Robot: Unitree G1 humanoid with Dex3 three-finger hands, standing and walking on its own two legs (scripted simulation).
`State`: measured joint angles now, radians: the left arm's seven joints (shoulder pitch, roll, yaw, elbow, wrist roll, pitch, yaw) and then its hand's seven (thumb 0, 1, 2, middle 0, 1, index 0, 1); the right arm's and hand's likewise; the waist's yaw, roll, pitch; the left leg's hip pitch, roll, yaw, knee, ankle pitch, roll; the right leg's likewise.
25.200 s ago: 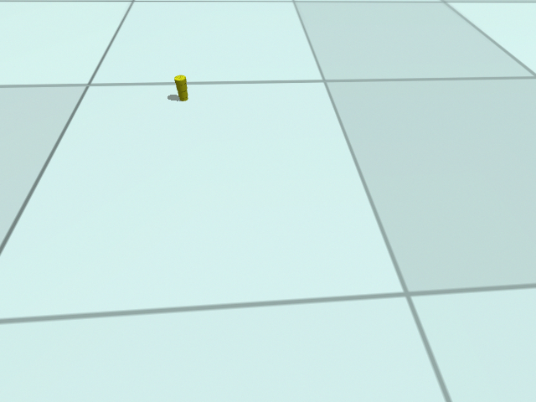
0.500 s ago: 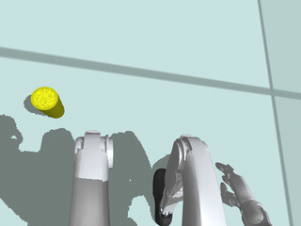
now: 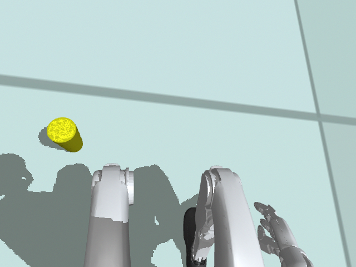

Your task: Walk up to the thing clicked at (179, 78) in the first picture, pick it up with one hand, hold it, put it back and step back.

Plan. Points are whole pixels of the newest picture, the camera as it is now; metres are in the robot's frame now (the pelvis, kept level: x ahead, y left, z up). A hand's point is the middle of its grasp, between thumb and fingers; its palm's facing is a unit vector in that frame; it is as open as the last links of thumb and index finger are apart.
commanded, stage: go down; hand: left
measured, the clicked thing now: (68, 137) +0.43 +0.31 -0.31
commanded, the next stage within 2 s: none
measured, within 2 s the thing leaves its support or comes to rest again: neither
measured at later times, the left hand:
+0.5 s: hand out of the picture +0.31 +0.47 -0.01, palm faces +0.35 -0.94 -0.01, open 17.6 cm
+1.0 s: hand out of the picture +0.31 +0.50 +0.01, palm faces +0.41 -0.91 -0.03, open 17.7 cm
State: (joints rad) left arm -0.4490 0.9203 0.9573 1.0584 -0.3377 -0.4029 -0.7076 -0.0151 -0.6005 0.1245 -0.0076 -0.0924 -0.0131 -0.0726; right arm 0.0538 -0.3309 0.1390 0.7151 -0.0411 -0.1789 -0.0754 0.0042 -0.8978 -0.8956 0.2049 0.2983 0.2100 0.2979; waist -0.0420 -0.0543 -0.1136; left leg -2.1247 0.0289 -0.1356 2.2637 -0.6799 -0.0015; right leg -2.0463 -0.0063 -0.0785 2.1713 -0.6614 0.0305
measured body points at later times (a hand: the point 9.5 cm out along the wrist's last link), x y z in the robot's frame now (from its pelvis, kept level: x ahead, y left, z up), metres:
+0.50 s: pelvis +0.00 +0.00 -0.02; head +0.20 +0.11 +0.36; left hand +0.29 +0.52 -0.01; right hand +0.21 -0.26 -0.11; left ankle +0.09 +0.13 -0.35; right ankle +0.11 -0.13 -0.35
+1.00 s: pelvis +0.00 +0.00 -0.03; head +0.21 +0.10 +0.35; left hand +0.28 +0.55 +0.01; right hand +0.20 -0.27 -0.11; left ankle +0.09 +0.13 -0.35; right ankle +0.11 -0.13 -0.35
